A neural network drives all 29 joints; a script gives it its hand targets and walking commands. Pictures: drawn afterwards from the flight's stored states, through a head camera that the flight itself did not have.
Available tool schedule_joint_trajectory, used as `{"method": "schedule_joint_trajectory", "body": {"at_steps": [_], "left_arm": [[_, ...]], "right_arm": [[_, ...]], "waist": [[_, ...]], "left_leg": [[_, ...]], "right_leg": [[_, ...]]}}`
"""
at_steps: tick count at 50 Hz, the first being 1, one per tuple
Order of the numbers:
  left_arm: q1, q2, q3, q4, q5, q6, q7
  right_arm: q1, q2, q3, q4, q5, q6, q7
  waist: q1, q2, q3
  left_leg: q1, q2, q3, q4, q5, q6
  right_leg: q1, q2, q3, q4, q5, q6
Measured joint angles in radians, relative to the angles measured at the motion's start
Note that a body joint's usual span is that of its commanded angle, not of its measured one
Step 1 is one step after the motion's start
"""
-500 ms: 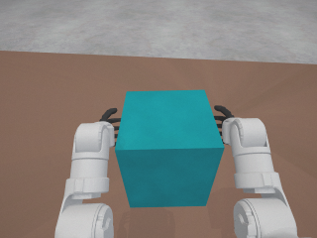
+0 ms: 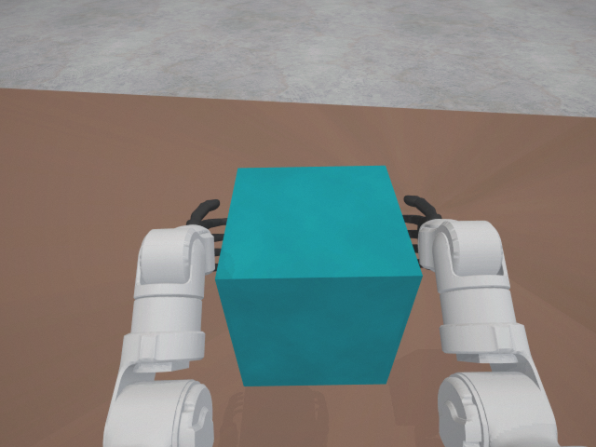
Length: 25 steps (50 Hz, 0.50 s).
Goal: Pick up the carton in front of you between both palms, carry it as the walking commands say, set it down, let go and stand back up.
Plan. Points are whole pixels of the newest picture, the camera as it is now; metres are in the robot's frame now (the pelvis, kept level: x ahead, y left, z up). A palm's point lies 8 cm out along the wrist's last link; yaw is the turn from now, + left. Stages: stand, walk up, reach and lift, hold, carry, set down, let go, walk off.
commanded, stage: carry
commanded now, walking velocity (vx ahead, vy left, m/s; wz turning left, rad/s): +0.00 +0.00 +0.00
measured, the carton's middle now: (313, 278) +0.35 +0.00 +0.06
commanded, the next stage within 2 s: none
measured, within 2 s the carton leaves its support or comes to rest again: neither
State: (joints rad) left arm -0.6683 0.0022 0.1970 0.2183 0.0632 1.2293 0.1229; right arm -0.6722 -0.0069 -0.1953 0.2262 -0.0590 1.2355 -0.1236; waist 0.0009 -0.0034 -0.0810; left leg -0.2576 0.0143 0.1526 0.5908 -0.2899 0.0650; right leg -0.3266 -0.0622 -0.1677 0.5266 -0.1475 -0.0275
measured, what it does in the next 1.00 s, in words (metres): stands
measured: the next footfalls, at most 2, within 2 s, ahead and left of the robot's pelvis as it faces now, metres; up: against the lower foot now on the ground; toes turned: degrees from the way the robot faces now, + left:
left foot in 1.98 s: +0.41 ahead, +0.08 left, -0.02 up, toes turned +5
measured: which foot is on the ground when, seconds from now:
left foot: down 0.00-1.00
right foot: down 0.00-1.00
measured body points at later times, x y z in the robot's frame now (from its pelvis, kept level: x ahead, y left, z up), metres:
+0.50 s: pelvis +0.00 +0.00 +0.00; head -0.02 +0.01 +0.45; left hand +0.36 +0.16 +0.12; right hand +0.36 -0.15 +0.12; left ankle -0.03 +0.08 -0.73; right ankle +0.04 -0.10 -0.73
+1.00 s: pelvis +0.00 +0.01 +0.00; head -0.02 +0.01 +0.45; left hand +0.36 +0.16 +0.12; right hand +0.36 -0.15 +0.12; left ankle -0.03 +0.08 -0.73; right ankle +0.04 -0.10 -0.73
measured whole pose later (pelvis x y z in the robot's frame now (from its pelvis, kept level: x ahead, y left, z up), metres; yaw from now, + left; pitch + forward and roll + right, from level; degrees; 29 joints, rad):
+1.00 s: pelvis +0.00 +0.01 +0.00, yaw +0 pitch +1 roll +0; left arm -0.67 0.00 0.20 0.22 0.07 1.23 0.12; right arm -0.67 -0.01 -0.19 0.23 -0.06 1.23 -0.12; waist 0.00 0.00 -0.08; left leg -0.26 0.01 0.17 0.59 -0.29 0.08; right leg -0.33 -0.07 -0.17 0.52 -0.14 -0.02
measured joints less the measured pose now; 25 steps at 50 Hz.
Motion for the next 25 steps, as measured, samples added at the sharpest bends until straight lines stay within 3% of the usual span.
{"method": "schedule_joint_trajectory", "body": {"at_steps": [25], "left_arm": [[0.002, -0.002, 0.002, -0.006, 0.002, 0.001, 0.000]], "right_arm": [[-0.001, -0.001, 0.001, -0.001, 0.002, -0.001, 0.000]], "waist": [[-0.004, 0.002, 0.003]], "left_leg": [[-0.001, 0.000, 0.008, 0.006, -0.006, 0.006]], "right_leg": [[-0.001, -0.006, 0.001, 0.003, -0.001, 0.007]]}}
